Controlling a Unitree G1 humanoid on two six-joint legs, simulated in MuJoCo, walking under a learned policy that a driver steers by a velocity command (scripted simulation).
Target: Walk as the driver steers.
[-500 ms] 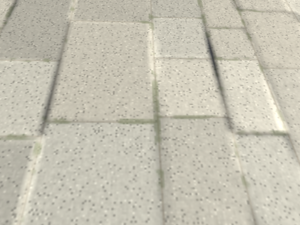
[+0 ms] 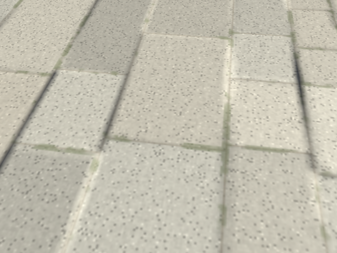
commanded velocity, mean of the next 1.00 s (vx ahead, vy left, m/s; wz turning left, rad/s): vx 0.37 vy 0.00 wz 0.04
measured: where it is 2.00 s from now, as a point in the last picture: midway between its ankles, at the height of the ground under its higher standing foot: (192, 147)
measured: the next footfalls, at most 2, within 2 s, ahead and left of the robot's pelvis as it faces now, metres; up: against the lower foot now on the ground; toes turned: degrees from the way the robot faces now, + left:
right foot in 0.72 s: +0.43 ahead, -0.12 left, +0.00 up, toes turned -1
left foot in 1.26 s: +0.73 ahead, +0.11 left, +0.00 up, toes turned -1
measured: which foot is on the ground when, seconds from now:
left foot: down 0.00-0.72, up 0.74-1.00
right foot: down 0.00-0.26, up 0.28-0.70, down 0.72-1.00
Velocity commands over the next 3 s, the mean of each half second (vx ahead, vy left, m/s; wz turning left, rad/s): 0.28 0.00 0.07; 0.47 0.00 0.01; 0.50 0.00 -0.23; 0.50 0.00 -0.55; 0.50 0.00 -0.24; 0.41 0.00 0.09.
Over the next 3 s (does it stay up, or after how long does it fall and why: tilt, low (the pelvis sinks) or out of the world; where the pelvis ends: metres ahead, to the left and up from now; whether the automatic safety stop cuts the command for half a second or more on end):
stays up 1.40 -0.37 0.01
